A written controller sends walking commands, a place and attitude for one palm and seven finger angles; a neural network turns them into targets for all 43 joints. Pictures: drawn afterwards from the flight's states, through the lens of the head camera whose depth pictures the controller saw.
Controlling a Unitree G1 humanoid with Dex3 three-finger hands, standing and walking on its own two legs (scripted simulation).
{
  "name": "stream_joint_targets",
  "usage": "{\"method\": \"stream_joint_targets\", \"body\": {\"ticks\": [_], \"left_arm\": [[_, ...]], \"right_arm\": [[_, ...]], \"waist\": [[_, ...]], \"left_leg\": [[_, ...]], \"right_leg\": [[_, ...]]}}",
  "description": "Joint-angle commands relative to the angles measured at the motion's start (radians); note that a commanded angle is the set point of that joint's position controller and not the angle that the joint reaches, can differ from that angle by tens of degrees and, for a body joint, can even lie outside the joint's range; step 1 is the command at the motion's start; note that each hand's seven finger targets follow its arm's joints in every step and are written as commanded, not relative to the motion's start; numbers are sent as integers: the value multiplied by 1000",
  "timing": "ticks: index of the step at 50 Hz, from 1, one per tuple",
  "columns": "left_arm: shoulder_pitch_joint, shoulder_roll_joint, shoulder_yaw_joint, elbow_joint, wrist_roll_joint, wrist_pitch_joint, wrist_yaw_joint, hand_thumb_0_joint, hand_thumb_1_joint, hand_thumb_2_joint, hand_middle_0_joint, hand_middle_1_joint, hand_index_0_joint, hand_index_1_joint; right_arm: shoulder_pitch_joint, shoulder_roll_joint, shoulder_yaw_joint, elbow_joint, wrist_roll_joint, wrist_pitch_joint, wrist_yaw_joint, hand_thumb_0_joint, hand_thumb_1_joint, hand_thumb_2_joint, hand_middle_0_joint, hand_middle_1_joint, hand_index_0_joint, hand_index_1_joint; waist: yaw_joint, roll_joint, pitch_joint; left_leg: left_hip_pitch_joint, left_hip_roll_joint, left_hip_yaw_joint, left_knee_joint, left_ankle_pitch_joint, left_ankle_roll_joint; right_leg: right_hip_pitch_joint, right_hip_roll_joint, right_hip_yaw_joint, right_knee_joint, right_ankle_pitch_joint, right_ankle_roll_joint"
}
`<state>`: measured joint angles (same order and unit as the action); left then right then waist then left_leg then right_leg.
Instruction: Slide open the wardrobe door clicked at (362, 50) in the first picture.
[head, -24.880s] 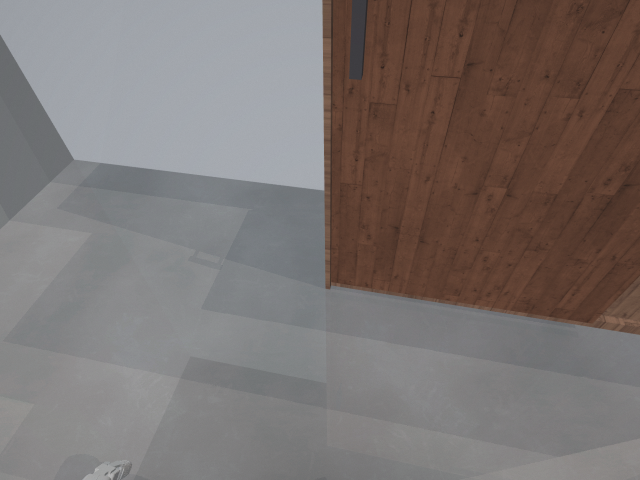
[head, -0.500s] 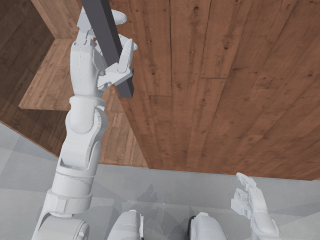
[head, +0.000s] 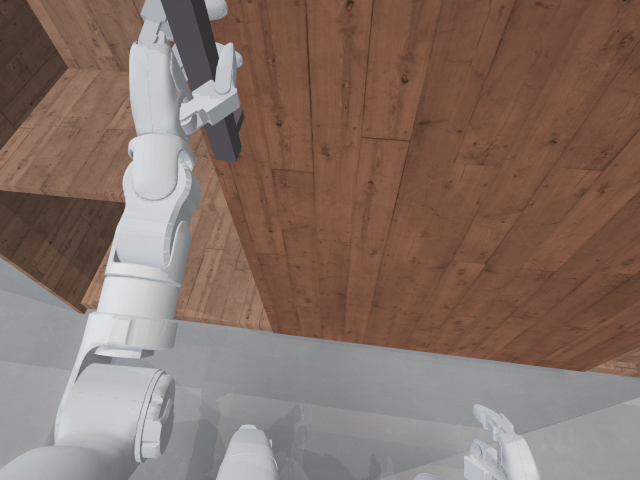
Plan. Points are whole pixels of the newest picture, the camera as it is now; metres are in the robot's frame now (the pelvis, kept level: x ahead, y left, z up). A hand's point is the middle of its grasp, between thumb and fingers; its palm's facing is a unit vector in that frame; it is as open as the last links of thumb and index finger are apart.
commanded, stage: step sideways, sliding the door along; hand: left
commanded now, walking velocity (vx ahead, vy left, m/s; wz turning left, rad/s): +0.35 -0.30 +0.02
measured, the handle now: (212, 59) +0.47 +0.17 +0.24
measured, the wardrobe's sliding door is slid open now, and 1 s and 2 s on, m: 0.65 0.67 0.66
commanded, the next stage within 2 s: stop walking and hold the door there in 0.26 s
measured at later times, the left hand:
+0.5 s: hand (243, 85) +0.43 +0.13 +0.23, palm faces +0.50 -0.83 -0.24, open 6.5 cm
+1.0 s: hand (250, 82) +0.43 +0.13 +0.24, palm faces +0.60 -0.78 -0.17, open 6.5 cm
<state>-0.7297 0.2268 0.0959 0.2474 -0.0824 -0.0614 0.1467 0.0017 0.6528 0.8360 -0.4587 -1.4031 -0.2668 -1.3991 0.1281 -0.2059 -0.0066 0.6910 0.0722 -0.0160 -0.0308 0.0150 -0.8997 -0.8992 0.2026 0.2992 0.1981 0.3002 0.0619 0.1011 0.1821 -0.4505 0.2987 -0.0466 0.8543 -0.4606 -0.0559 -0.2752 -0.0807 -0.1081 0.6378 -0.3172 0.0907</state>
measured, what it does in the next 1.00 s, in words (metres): steps to the right: left foot, then right foot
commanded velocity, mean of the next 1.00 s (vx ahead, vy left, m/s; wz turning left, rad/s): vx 0.00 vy -0.01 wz -0.01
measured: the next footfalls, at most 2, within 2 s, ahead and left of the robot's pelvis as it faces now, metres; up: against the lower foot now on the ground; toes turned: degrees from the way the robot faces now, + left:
left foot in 0.10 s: +0.08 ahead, +0.11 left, +0.00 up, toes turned +10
right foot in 0.44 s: +0.12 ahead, -0.33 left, +0.00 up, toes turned -2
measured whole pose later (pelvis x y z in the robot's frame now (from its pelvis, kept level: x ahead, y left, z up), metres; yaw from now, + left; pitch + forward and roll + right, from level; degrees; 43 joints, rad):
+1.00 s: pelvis +0.03 -0.21 +0.02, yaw -2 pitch +0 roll -1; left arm -0.59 0.61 0.48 0.65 -0.05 -0.06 0.14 -0.12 0.62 0.72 -0.46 -1.40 -0.26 -1.39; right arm 0.24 -0.28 0.02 0.67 0.06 -0.04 -0.09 0.01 -0.90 -0.90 0.20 0.30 0.20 0.30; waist -0.03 0.04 0.05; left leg -0.33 0.11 0.15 0.56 -0.21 0.00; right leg -0.24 -0.01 -0.06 0.52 -0.28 0.00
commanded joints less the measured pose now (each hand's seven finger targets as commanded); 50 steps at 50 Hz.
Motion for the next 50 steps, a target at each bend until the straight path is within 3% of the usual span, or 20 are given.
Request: {"method": "stream_joint_targets", "body": {"ticks": [1,3,4,5,6,9,14,18,19,20,21,22,24,30,32,34,36,43,47,50], "left_arm": [[-587,-17,-202,-434,12,-84,-39,0,900,900,-450,-1400,-450,-1400],[-569,-49,-212,-379,4,-83,-44,0,900,900,-450,-1400,-450,-1400],[-575,-43,-204,-380,-2,-99,-57,0,900,900,-450,-1400,-450,-1400],[-615,-123,-264,-394,-22,-112,-75,0,900,900,-450,-1400,-450,-1400],[-650,-215,-348,-333,-27,-109,-88,0,900,900,-450,-1400,-450,-1400],[-703,-87,-268,-348,1,-113,-96,0,900,900,-450,-1400,-450,-1400],[-636,-53,-232,-326,-5,-85,-111,0,900,900,-450,-1400,-450,-1400],[-581,18,-178,-327,-15,-96,-113,0,900,900,-450,-1400,-450,-1400],[-332,588,383,61,35,-83,-67,0,900,900,-450,-1400,-450,-1400],[-309,511,268,42,42,-89,-91,0,900,900,-450,-1400,-450,-1400],[-296,573,285,50,61,-93,-95,0,900,900,-450,-1400,-450,-1400],[-255,622,336,76,65,-85,-88,0,900,900,-450,-1400,-450,-1400],[-289,574,316,-40,36,-78,-81,0,900,900,-450,-1400,-450,-1400],[-239,542,344,-34,50,-93,-30,0,900,900,-450,-1400,-450,-1400],[-242,500,289,-67,43,-113,-27,0,900,900,-450,-1400,-450,-1400],[-206,401,190,-74,34,-129,-42,0,900,900,-450,-1400,-450,-1400],[-204,451,220,-81,52,-136,-33,0,900,900,-450,-1400,-450,-1400],[-172,589,315,49,52,-99,-26,0,900,900,-450,-1400,-450,-1400],[-170,720,407,139,66,-103,-19,0,900,900,-450,-1400,-450,-1400],[-209,721,408,219,61,-93,-19,0,900,900,-450,-1400,-450,-1400]], "right_arm": [[-161,-87,-27,-116,-16,-60,-48,0,-900,-900,200,300,200,300],[-91,-90,-29,-106,-20,-31,-35,0,-900,-900,200,300,200,300],[-65,-134,-59,-117,-30,-22,-33,0,-900,-900,200,300,200,300],[-72,-180,-86,-140,-37,-32,-20,0,-900,-900,200,300,200,300],[-90,-162,-74,-162,-16,-22,10,0,-900,-900,200,300,200,300],[-126,-144,-83,-121,-12,-32,20,0,-900,-900,200,300,200,300],[-72,-159,-86,-154,-8,-46,15,0,-900,-900,200,300,200,300],[-76,-157,-74,-187,3,-67,22,0,-900,-900,200,300,200,300],[-27,-201,-82,-116,-11,-47,5,0,-900,-900,200,300,200,300],[-17,-180,-71,-155,-6,-35,6,0,-900,-900,200,300,200,300],[-17,-134,-51,-151,0,-31,1,0,-900,-900,200,300,200,300],[-92,-103,-31,-169,-10,-43,-12,0,-900,-900,200,300,200,300],[-97,-134,-30,-166,-2,-77,-38,0,-900,-900,200,300,200,300],[-81,-174,-26,-138,-18,-69,-66,0,-900,-900,200,300,200,300],[-64,-194,-41,-143,-15,-59,-70,0,-900,-900,200,300,200,300],[-13,-220,-46,-161,2,-61,-45,0,-900,-900,200,300,200,300],[-6,-222,-48,-171,-24,-73,-42,0,-900,-900,200,300,200,300],[52,-248,-39,-149,-19,-84,-56,0,-900,-900,200,300,200,300],[75,-241,-36,-147,-18,-69,-77,0,-900,-900,200,300,200,300],[68,-236,-37,-130,-12,-57,-87,0,-900,-900,200,300,200,300]], "waist": [[-53,-387,-444],[-106,-289,-514],[-128,-130,-556],[-127,158,-591],[-126,52,-564],[-104,125,-458],[-96,235,-519],[-90,258,-536],[-38,216,-527],[-26,38,-511],[-42,-213,-526],[-20,-311,-487],[-23,-452,-490],[-55,-359,-565],[-62,-145,-546],[-51,112,-560],[-57,241,-498],[-65,141,-466],[-80,-6,-522],[-73,-99,-521]], "left_leg": [[-134,-196,95,208,-188,43],[206,-218,194,-294,150,37],[553,-116,68,-390,383,84],[762,227,-373,-428,690,227],[706,315,-495,-464,654,281],[538,248,-293,-453,434,285],[506,109,60,-390,647,181],[479,66,104,-278,758,125],[432,36,140,-225,711,98],[324,-70,146,-33,543,85],[42,-193,176,153,98,84],[-151,-248,119,309,-214,18],[-149,-245,7,358,-162,12],[155,-289,108,-242,94,10],[330,-207,120,-429,435,23],[448,14,-69,-412,913,133],[422,48,-131,-469,870,182],[390,-38,40,-396,702,124],[259,-147,133,-304,541,41],[270,-159,115,-300,464,45]], "right_leg": [[360,-226,238,-132,615,-291],[238,-116,32,82,598,-202],[-72,-58,-7,253,384,-142],[-394,43,39,474,-162,-85],[-391,8,170,613,-207,-120],[-433,-55,195,641,-122,-89],[-197,9,39,290,-81,-61],[8,96,-38,25,5,-49],[40,122,-42,-71,87,-35],[149,42,36,-230,279,-55],[342,-138,218,-212,667,-130],[375,-281,372,-182,931,-198],[364,-270,437,-119,995,-230],[302,-237,226,-61,957,-179],[175,-161,164,-22,659,-128],[-4,-5,90,32,-55,-76],[-93,33,86,177,-242,-82],[52,48,42,-159,52,-72],[206,-87,160,-159,654,-109],[171,-95,192,-174,619,-113]]}}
